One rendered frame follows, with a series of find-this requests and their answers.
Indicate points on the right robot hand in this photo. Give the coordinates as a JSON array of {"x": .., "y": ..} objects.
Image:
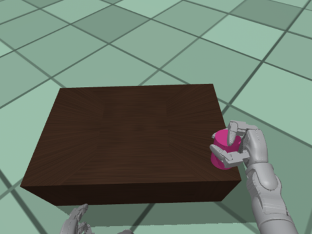
[{"x": 252, "y": 149}]

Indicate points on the left robot hand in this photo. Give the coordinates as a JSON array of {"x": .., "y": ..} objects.
[{"x": 71, "y": 225}]

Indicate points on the can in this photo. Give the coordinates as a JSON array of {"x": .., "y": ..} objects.
[{"x": 220, "y": 140}]

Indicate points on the right robot arm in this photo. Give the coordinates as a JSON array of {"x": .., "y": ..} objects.
[{"x": 268, "y": 206}]

